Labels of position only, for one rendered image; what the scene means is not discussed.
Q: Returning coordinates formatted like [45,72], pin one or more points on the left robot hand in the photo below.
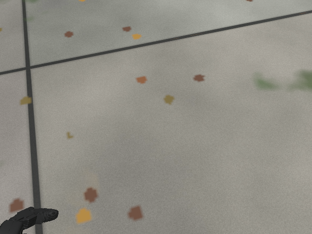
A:
[27,218]

